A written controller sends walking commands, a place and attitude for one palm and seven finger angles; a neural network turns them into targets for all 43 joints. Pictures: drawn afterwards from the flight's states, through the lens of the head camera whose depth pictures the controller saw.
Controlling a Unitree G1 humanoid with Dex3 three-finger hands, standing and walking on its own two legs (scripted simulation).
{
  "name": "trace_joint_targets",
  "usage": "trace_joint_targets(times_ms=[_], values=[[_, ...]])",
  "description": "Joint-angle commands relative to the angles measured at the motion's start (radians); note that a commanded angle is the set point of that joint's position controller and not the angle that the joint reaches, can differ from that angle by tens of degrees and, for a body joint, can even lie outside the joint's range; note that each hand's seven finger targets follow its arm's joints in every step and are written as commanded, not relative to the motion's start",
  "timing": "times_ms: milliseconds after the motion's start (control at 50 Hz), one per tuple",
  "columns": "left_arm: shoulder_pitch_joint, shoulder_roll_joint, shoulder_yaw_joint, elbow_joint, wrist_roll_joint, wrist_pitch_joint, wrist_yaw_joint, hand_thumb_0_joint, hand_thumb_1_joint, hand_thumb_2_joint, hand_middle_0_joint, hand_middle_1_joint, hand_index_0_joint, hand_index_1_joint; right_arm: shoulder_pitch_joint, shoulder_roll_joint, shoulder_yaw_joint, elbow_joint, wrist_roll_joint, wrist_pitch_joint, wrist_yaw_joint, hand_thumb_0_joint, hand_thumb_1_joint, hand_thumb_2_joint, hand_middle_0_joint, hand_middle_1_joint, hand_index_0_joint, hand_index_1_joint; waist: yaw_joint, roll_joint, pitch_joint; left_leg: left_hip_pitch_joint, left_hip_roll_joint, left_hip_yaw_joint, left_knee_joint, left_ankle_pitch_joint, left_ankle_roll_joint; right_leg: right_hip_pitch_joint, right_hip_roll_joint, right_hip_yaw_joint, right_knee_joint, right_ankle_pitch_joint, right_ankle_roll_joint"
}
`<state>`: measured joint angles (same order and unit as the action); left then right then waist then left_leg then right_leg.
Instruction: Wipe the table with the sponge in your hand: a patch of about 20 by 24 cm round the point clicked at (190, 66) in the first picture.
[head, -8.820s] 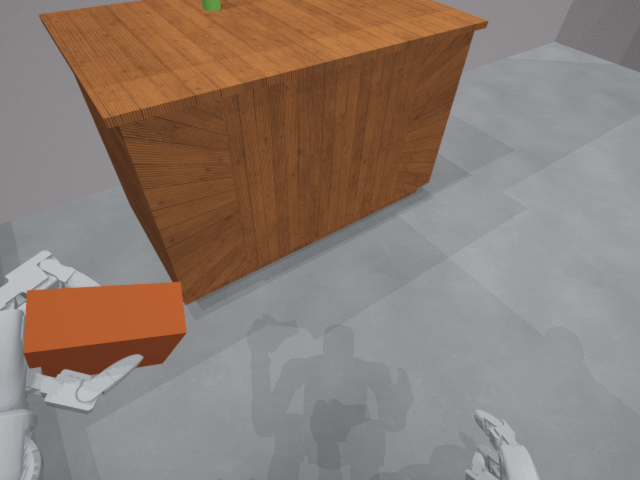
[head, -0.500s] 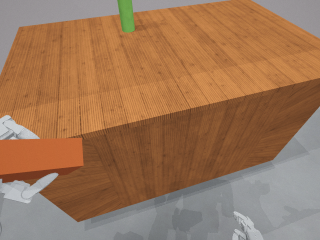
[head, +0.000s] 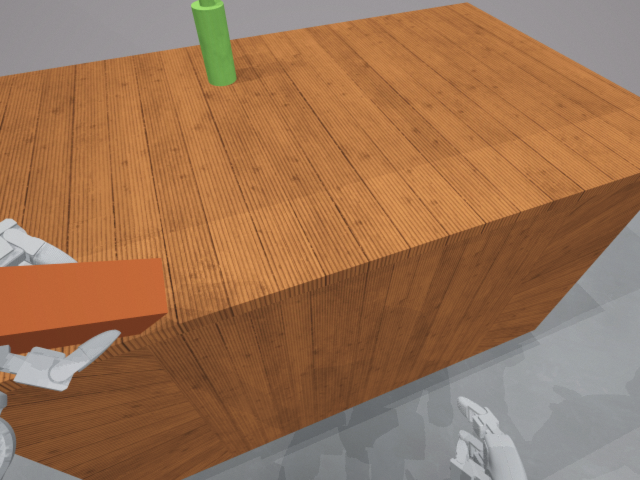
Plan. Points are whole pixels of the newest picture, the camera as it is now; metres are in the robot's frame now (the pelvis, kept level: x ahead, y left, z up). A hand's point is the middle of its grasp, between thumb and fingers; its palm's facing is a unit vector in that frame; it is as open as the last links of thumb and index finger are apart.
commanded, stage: come to a stop and stand still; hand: left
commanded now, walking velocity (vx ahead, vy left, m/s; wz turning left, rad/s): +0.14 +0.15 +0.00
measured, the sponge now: (104, 305) +0.24 +0.22 +0.17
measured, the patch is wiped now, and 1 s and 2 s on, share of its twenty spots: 0.00 0.00 0.00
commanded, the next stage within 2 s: look again from close up in 1.40 s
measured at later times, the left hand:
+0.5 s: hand (79, 262) +0.27 +0.24 +0.19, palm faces +0.36 -0.85 -0.39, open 9.4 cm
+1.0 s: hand (63, 292) +0.25 +0.27 +0.16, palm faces +0.14 -0.91 -0.38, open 9.4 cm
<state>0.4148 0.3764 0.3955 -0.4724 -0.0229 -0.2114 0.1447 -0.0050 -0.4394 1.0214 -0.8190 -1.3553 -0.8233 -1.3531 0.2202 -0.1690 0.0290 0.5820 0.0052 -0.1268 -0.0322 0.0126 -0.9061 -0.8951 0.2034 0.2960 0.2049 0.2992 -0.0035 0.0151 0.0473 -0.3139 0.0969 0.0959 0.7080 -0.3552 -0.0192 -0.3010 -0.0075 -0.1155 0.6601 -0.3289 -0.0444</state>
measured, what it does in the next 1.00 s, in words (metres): steps on the spot: left foot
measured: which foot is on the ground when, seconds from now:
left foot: up 0.00-0.22, down 0.24-1.00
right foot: down 0.00-1.00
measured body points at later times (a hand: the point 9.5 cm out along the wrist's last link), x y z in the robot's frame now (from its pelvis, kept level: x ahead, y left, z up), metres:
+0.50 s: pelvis +0.05 +0.01 +0.01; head +0.07 +0.02 +0.46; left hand +0.24 +0.29 +0.21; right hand +0.24 -0.20 -0.06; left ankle +0.10 +0.17 -0.72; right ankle +0.03 -0.07 -0.72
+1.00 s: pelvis +0.02 +0.08 +0.01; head +0.04 +0.10 +0.46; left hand +0.24 +0.32 +0.18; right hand +0.16 -0.18 -0.04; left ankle +0.09 +0.15 -0.72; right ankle +0.03 -0.07 -0.72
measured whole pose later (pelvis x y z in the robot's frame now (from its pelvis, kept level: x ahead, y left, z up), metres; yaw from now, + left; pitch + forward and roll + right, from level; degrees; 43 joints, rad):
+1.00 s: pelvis +0.02 +0.08 +0.01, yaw -5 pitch -2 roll -2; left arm 0.51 0.36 0.30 -0.53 -0.02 -0.21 0.07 0.00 -0.43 1.02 -0.81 -1.37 -0.82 -1.36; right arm 0.21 -0.22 0.02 0.53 -0.01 -0.14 -0.02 0.02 -0.91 -0.89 0.20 0.30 0.21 0.30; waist -0.05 -0.03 0.08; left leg -0.32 0.02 0.08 0.54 -0.19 0.05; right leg -0.23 0.01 0.04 0.50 -0.23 0.02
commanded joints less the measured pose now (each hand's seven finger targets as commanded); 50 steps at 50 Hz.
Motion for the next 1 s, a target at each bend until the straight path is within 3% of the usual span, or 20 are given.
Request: trace_joint_targets(times_ms=[0,80,140,180,220,240,260,320,380,440,480,600,640,660,680,720,800,920,960,980], values=[[-0.073,0.181,0.09,-0.241,-0.017,-0.049,0.013,0.0,0.1,1.3,-1.2,-1.6,-1.2,-1.6,-0.075,-0.152,-0.07,-0.124,0.005,-0.026,0.002,0.0,-0.9,-0.9,0.2,0.3,0.2,0.3,0.02,-0.199,-0.123,-0.387,-0.045,-0.11,0.479,-0.13,0.005,0.308,-0.408,0.575,-0.349,0.3,-0.173],[0.032,0.226,0.16,-0.259,-0.012,-0.091,0.023,0.0,0.1,1.3,-1.2,-1.6,-1.2,-1.6,-0.1,-0.112,-0.044,-0.104,-0.001,-0.003,0.001,0.0,-0.9,-0.9,0.2,0.3,0.2,0.3,0.021,-0.102,-0.113,-0.321,0.007,-0.107,0.28,-0.036,0.012,0.272,-0.327,0.281,-0.218,0.657,-0.136],[0.003,0.203,0.154,-0.268,-0.02,-0.099,0.026,0.0,0.1,1.3,-1.2,-1.6,-1.2,-1.6,-0.105,-0.096,-0.04,-0.108,-0.009,-0.016,-0.011,0.0,-0.9,-0.9,0.2,0.3,0.2,0.3,0.031,-0.181,-0.171,-0.059,-0.057,0.012,-0.046,0.118,0.014,0.221,-0.229,0.14,-0.174,0.639,-0.079],[0.008,0.172,0.126,-0.271,-0.031,-0.091,0.031,0.0,0.1,1.3,-1.2,-1.6,-1.2,-1.6,-0.099,-0.097,-0.048,-0.106,-0.007,-0.032,-0.028,0.0,-0.9,-0.9,0.2,0.3,0.2,0.3,0.017,-0.101,-0.204,0.141,-0.095,0.046,-0.235,0.335,0.013,0.181,-0.17,0.095,-0.085,0.549,-0.017],[-0.017,0.188,0.132,-0.303,-0.031,-0.086,0.033,0.0,0.1,1.3,-1.2,-1.6,-1.2,-1.6,-0.089,-0.139,-0.073,-0.114,-0.001,-0.041,-0.037,0.0,-0.9,-0.9,0.2,0.3,0.2,0.3,0.023,0.079,-0.251,0.326,0.068,-0.141,-0.255,0.622,0.075,0.029,-0.081,0.074,0.06,0.302,0.054],[-0.024,0.184,0.121,-0.306,-0.029,-0.087,0.03,0.0,0.1,1.3,-1.2,-1.6,-1.2,-1.6,-0.076,-0.146,-0.081,-0.117,0.002,-0.043,-0.034,0.0,-0.9,-0.9,0.2,0.3,0.2,0.3,0.027,0.139,-0.273,0.355,0.169,-0.249,-0.273,0.749,0.132,-0.035,-0.038,0.082,0.118,-0.057,0.061],[-0.02,0.167,0.107,-0.257,-0.028,-0.085,0.023,0.0,0.1,1.3,-1.2,-1.6,-1.2,-1.6,-0.076,-0.144,-0.082,-0.123,0.007,-0.051,-0.032,0.0,-0.9,-0.9,0.2,0.3,0.2,0.3,0.027,0.123,-0.22,0.319,0.21,-0.3,-0.312,0.729,0.16,-0.072,-0.009,0.099,0.168,-0.216,0.062],[-0.043,0.169,0.095,-0.271,-0.008,-0.06,0.019,0.0,0.1,1.3,-1.2,-1.6,-1.2,-1.6,-0.069,-0.138,-0.069,-0.105,-0.01,-0.059,-0.018,0.0,-0.9,-0.9,0.2,0.3,0.2,0.3,0.011,0.204,-0.161,0.233,0.198,-0.242,-0.294,0.789,0.144,-0.02,-0.028,0.095,0.016,-0.11,0.053],[-0.015,0.16,0.091,-0.329,-0.013,-0.057,0.014,0.0,0.1,1.3,-1.2,-1.6,-1.2,-1.6,-0.086,-0.133,-0.06,-0.132,0.001,-0.065,-0.008,0.0,-0.9,-0.9,0.2,0.3,0.2,0.3,0.018,0.184,-0.187,0.118,0.127,-0.134,-0.215,0.545,0.082,0.144,-0.032,0.097,-0.189,0.17,0.048],[0.04,0.175,0.104,-0.333,-0.035,-0.041,0.009,0.0,0.1,1.3,-1.2,-1.6,-1.2,-1.6,-0.086,-0.114,-0.063,-0.153,0.006,-0.049,-0.007,0.0,-0.9,-0.9,0.2,0.3,0.2,0.3,0.014,-0.098,-0.184,0.048,-0.034,-0.033,-0.043,0.288,-0.005,0.124,-0.175,0.293,-0.258,0.568,-0.017],[0.068,0.18,0.121,-0.295,-0.044,-0.038,0.018,0.0,0.1,1.3,-1.2,-1.6,-1.2,-1.6,-0.092,-0.107,-0.049,-0.145,0.006,-0.035,-0.014,0.0,-0.9,-0.9,0.2,0.3,0.2,0.3,0.015,-0.096,-0.172,-0.04,-0.062,-0.061,0.0,0.102,-0.01,0.18,-0.242,0.333,-0.244,0.725,-0.07],[-0.007,0.152,0.087,-0.214,-0.047,-0.03,0.009,0.0,0.1,1.3,-1.2,-1.6,-1.2,-1.6,-0.104,-0.134,-0.046,-0.136,0.002,-0.016,-0.046,0.0,-0.9,-0.9,0.2,0.3,0.2,0.3,0.022,-0.003,-0.185,0.183,0.033,-0.144,-0.244,0.485,0.038,0.078,-0.059,0.167,-0.188,0.359,0.042],[-0.031,0.147,0.072,-0.195,-0.04,-0.019,0.005,0.0,0.1,1.3,-1.2,-1.6,-1.2,-1.6,-0.104,-0.135,-0.046,-0.137,0.003,-0.014,-0.05,0.0,-0.9,-0.9,0.2,0.3,0.2,0.3,0.018,0.056,-0.172,0.15,0.049,-0.154,-0.261,0.443,0.051,0.091,-0.039,0.157,-0.219,0.306,0.051],[-0.992,0.93,0.335,-0.484,-0.023,-0.185,0.033,0.0,0.1,1.3,-1.2,-1.6,-1.2,-1.6,0.024,-0.163,0.111,-0.208,0.057,-0.036,-0.108,0.0,-0.9,-0.9,0.2,0.3,0.2,0.3,-0.028,0.159,0.009,0.073,-0.025,-0.12,-0.251,0.379,0.066,-0.053,-0.041,0.172,-0.359,0.076,0.088],[-0.511,0.305,0.223,0.082,-0.021,-0.082,-0.008,0.0,0.1,1.3,-1.2,-1.6,-1.2,-1.6,-0.056,-0.083,-0.022,-0.152,0.051,-0.072,-0.057,0.0,-0.9,-0.9,0.2,0.3,0.2,0.3,-0.009,-0.048,0.014,0.102,0.011,-0.101,-0.168,0.222,0.036,-0.144,-0.072,0.187,-0.349,-0.041,0.034],[-0.416,0.277,0.1,0.031,-0.015,-0.064,-0.024,0.0,0.1,1.3,-1.2,-1.6,-1.2,-1.6,-0.114,-0.193,-0.051,-0.138,-0.008,-0.081,-0.009,0.0,-0.9,-0.9,0.2,0.3,0.2,0.3,0.023,-0.052,-0.01,0.132,-0.067,-0.06,-0.109,0.097,0.025,-0.132,-0.121,0.348,-0.399,0.096,-0.025],[-0.148,0.091,-0.027,-0.199,-0.024,-0.059,-0.049,0.0,0.1,1.3,-1.2,-1.6,-1.2,-1.6,-0.099,-0.174,-0.056,-0.178,-0.002,-0.092,0.037,0.0,-0.9,-0.9,0.2,0.3,0.2,0.3,0.024,0.048,-0.214,0.169,-0.062,-0.074,-0.181,0.159,0.028,0.07,-0.095,0.248,-0.283,0.193,-0.017],[0.044,0.215,0.164,-0.284,-0.009,-0.057,-0.02,0.0,0.1,1.3,-1.2,-1.6,-1.2,-1.6,-0.151,-0.178,-0.05,-0.217,-0.012,-0.063,0.012,0.0,-0.9,-0.9,0.2,0.3,0.2,0.3,0.024,0.05,-0.078,0.015,-0.01,-0.151,-0.356,-0.032,0.037,0.051,-0.007,0.113,-0.259,0.018,0.026],[0.005,0.278,0.224,-0.326,-0.009,-0.066,0.002,0.0,0.1,1.3,-1.2,-1.6,-1.2,-1.6,-0.138,-0.183,-0.052,-0.213,-0.014,-0.049,-0.007,0.0,-0.9,-0.9,0.2,0.3,0.2,0.3,0.021,0.143,-0.086,0.007,0.018,-0.199,-0.432,-0.086,0.039,0.071,0.015,0.091,-0.194,0.014,0.029],[0.001,0.211,0.183,-0.306,-0.011,-0.064,0.008,0.0,0.1,1.3,-1.2,-1.6,-1.2,-1.6,-0.127,-0.17,-0.051,-0.211,-0.014,-0.046,-0.011,0.0,-0.9,-0.9,0.2,0.3,0.2,0.3,0.021,0.19,-0.081,-0.005,0.042,-0.225,-0.466,-0.125,0.043,0.08,0.022,0.077,-0.156,0.019,0.032]])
